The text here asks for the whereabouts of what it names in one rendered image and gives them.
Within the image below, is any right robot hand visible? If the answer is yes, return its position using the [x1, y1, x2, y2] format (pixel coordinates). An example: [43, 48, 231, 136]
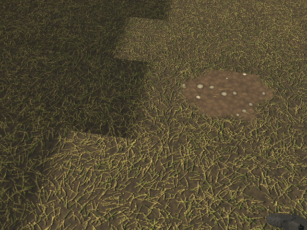
[266, 213, 307, 230]

